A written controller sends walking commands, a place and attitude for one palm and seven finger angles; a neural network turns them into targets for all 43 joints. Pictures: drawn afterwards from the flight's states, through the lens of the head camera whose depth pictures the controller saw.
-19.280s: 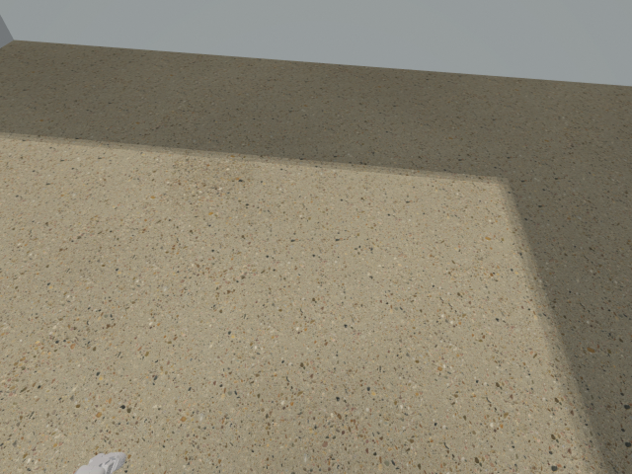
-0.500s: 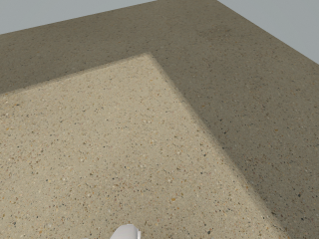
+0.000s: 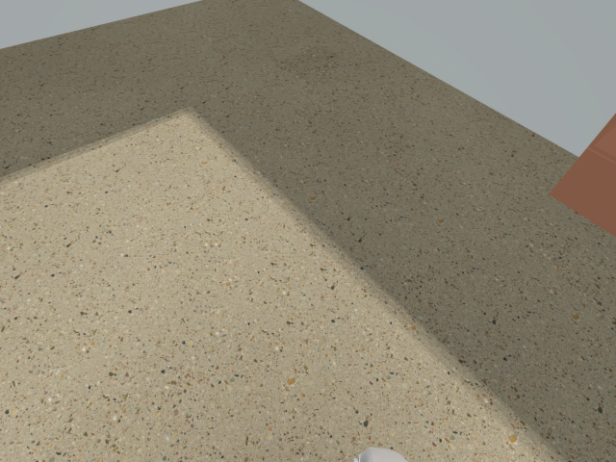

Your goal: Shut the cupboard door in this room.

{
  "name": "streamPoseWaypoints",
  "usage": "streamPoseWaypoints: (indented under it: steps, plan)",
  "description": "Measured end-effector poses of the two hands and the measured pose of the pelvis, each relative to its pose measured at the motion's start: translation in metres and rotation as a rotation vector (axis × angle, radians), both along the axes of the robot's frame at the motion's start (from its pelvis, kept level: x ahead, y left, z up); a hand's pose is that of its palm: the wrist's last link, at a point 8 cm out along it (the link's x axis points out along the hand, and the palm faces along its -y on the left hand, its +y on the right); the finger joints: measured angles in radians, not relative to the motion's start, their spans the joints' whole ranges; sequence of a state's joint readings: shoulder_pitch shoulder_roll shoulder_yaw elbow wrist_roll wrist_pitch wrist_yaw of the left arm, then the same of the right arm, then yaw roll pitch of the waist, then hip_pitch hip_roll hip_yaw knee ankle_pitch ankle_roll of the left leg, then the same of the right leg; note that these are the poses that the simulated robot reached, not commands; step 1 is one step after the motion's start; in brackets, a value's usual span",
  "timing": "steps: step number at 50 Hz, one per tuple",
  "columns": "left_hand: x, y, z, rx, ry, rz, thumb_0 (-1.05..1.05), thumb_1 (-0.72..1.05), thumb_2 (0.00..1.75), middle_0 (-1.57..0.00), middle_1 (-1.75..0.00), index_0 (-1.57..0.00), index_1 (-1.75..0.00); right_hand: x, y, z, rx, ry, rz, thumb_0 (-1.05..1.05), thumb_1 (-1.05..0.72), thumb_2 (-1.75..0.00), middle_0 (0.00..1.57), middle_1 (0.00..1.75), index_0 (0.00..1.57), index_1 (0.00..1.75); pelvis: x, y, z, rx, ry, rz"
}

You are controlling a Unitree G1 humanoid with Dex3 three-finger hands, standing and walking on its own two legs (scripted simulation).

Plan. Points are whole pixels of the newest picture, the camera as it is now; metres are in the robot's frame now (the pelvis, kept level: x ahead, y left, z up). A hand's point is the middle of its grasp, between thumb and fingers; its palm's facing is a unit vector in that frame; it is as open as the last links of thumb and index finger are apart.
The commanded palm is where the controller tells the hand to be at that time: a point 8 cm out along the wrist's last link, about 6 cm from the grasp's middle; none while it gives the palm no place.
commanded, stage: turn or walk to find it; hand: left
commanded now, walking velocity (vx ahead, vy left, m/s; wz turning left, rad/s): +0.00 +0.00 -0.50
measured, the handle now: out of the picture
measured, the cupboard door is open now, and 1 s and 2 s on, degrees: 94 94 94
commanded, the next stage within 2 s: none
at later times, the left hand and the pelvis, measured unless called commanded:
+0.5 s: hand out of the picture +0.12 +0.11 -0.16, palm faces -0.23 -0.94 -0.25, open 7.4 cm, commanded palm none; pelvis -0.01 -0.06 +0.00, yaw -14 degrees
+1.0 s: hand (216, 452) +0.15 +0.14 -0.17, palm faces -0.47 -0.86 -0.20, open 7.4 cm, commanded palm none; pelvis +0.00 -0.02 +0.00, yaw -31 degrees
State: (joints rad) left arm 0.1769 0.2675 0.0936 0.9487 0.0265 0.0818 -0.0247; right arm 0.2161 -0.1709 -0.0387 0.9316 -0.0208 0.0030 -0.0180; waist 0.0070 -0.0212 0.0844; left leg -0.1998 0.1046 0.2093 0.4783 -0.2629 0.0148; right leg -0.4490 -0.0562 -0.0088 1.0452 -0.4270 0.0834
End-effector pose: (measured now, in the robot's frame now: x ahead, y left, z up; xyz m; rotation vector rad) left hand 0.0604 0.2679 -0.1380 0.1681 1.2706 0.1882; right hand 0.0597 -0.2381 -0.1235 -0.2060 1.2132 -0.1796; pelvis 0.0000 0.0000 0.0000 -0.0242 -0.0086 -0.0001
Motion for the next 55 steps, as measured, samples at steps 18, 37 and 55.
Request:
streamPoseWaypoints:
  steps: [18,37,55]
  plan:
    - [0.076,-0.112,0.022,0.029,-0.117,-0.284,0.0,0.9,0.89,-0.2,-0.3,-0.21,-0.3,-0.1,-0.082,-0.028,0.039,0.121,-0.259,0.0,-0.91,-0.9,0.2,0.3,0.2,0.3,-0.014,-0.059,-0.003,0.059,-0.002,-0.189]
    - [0.057,-0.053,-0.016,-0.004,0.039,-0.347,0.01,0.9,0.89,-0.2,-0.3,-0.21,-0.3,-0.056,-0.048,0.007,-0.065,-0.11,-0.309,0.0,-0.91,-0.9,0.2,0.3,0.2,0.3,-0.014,-0.015,-0.009,0.012,0.007,-0.382]
    - [0.154,-0.147,0.006,-0.037,-0.016,-0.669,0.01,0.91,0.9,-0.19,-0.3,-0.2,-0.3,-0.215,0.009,-0.004,0.058,0.156,-0.683,0.0,-0.91,-0.9,0.2,0.3,0.21,0.3,0.004,-0.043,0.002,0.016,0.021,-0.598]
